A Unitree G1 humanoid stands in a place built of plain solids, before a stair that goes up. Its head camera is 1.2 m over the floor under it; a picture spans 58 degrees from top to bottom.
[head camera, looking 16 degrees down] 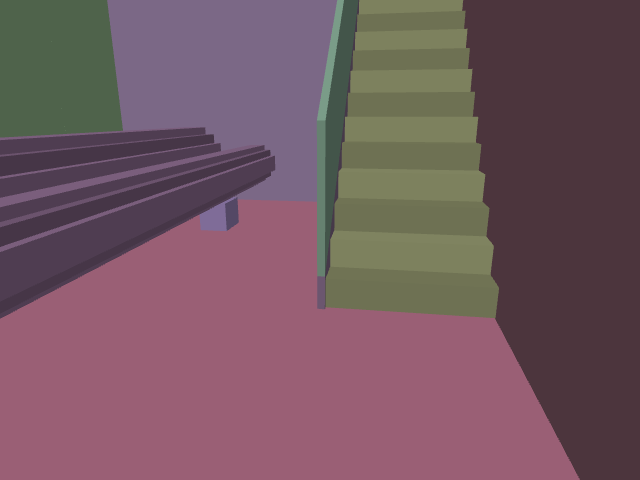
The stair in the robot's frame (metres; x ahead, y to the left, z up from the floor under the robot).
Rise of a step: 0.20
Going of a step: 0.23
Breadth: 1.06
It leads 9 degrees to the right of straight ahead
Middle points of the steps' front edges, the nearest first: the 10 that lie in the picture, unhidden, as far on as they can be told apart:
2.51 -0.56 0.20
2.74 -0.59 0.40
2.96 -0.63 0.60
3.19 -0.66 0.80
3.41 -0.70 1.00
3.64 -0.73 1.19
3.87 -0.76 1.39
4.09 -0.80 1.59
4.32 -0.83 1.79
4.54 -0.87 1.99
